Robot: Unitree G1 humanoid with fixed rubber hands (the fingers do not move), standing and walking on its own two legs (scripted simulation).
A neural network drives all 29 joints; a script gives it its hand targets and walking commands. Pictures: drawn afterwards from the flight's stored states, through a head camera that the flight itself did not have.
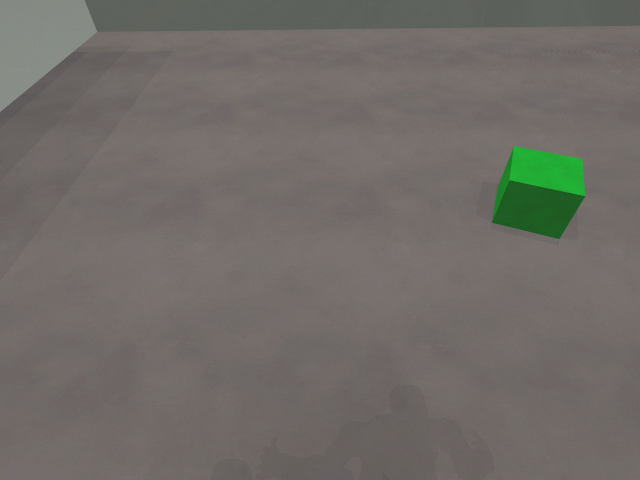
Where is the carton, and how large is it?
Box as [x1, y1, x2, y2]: [492, 146, 584, 238]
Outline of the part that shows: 514,146 497,188 492,222 559,238 584,197 581,159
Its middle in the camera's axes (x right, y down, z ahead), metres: +0.97 -0.21 +1.76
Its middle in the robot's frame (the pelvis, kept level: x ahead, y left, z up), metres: +1.41 -0.97 -0.66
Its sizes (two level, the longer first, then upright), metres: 0.285 0.276 0.245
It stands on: the floor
